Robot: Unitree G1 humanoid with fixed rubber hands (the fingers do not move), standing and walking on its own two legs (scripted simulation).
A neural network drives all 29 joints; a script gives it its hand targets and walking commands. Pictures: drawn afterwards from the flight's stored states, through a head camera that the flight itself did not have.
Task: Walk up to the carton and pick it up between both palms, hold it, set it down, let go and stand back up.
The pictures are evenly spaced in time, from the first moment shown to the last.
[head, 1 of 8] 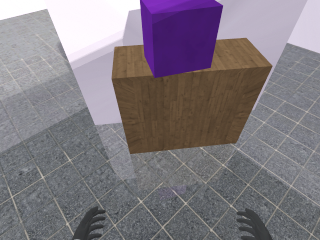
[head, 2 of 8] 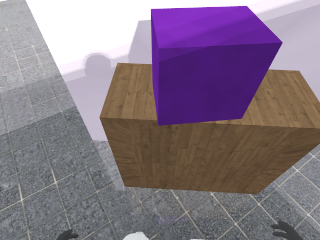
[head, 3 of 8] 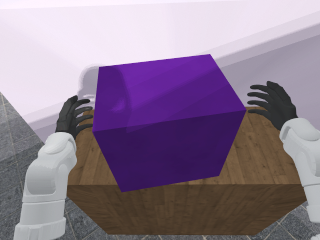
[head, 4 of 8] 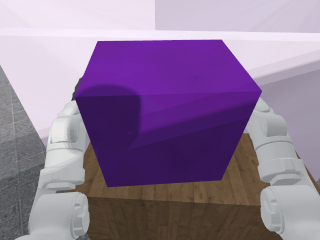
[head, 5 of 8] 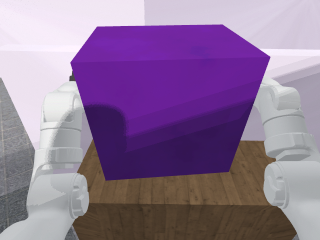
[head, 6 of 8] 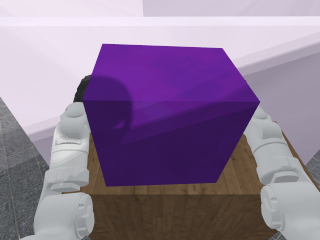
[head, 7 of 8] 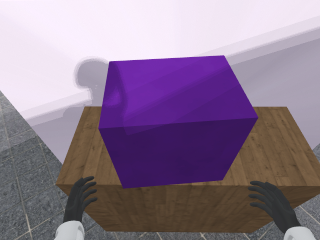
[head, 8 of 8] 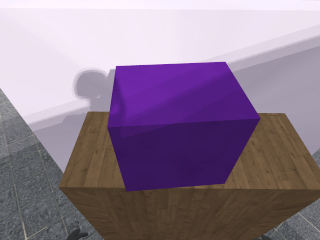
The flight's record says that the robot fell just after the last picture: no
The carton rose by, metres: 0.22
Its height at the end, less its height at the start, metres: +0.00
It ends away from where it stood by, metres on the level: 0.01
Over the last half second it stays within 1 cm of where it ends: yes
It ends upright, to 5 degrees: yes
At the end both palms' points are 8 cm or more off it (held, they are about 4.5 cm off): yes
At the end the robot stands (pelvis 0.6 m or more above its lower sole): yes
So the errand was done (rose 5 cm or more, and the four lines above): yes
